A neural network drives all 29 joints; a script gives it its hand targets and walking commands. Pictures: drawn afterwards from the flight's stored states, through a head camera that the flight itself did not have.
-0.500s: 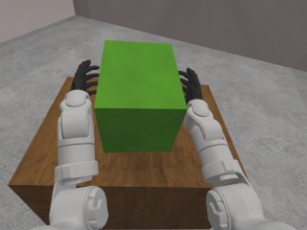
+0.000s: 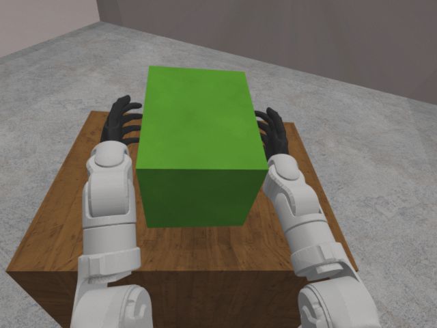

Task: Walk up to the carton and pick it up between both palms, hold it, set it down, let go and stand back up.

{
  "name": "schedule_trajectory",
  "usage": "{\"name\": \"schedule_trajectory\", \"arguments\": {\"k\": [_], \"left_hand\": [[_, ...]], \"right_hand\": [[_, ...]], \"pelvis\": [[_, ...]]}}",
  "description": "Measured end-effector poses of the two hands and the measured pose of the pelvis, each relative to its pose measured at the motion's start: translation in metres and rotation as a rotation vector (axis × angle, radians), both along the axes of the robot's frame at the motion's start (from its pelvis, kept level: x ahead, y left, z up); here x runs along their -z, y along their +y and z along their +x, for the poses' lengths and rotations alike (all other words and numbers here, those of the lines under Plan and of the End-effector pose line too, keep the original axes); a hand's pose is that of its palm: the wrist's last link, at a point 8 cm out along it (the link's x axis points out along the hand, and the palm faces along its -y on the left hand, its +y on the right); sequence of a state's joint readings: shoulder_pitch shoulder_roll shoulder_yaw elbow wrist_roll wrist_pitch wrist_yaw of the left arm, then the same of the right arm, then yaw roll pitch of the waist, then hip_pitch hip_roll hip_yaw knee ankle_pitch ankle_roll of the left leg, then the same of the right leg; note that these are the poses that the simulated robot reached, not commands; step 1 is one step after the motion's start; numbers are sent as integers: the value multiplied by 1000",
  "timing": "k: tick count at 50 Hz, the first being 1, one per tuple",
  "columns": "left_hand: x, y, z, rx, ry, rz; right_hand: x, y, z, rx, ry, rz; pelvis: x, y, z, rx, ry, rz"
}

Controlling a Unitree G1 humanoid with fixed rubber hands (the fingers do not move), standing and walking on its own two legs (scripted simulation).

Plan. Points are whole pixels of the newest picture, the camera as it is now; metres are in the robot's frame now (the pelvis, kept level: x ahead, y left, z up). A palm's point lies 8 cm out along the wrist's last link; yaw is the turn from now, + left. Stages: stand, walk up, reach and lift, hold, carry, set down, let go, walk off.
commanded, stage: hold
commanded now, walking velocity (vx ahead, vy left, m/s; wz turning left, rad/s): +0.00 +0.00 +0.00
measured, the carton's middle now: (197, 147) +0.40 +0.01 +0.14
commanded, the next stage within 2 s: none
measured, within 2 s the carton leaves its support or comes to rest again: neither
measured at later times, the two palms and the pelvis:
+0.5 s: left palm (115, 139) +0.35 +0.14 +0.19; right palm (276, 149) +0.35 -0.13 +0.17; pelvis +0.00 -0.01 +0.00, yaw +0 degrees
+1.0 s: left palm (116, 140) +0.36 +0.14 +0.19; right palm (277, 150) +0.35 -0.14 +0.17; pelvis +0.00 -0.01 +0.00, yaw +0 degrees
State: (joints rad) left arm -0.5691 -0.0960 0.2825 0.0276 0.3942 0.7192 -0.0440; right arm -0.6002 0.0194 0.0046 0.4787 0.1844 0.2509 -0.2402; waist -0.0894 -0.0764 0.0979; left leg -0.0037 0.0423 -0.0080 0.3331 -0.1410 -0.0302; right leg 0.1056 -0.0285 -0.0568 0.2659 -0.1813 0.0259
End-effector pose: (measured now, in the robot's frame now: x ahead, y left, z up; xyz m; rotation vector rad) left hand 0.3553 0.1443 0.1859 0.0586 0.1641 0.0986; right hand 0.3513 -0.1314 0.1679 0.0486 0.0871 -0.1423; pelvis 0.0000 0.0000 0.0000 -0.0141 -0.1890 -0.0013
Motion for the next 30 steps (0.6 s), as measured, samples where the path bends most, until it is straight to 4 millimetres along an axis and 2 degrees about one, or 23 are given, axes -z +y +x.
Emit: {"name": "schedule_trajectory", "arguments": {"k": [15,30], "left_hand": [[-11,-7,0,-10,-11,-13],[-6,0,0,2,-10,-13]], "right_hand": [[-8,-6,2,-5,-12,-10],[-4,0,0,1,-12,-12]], "pelvis": [[-1,-9,-4,5,-2,4],[0,-6,-3,0,-4,2]]}}
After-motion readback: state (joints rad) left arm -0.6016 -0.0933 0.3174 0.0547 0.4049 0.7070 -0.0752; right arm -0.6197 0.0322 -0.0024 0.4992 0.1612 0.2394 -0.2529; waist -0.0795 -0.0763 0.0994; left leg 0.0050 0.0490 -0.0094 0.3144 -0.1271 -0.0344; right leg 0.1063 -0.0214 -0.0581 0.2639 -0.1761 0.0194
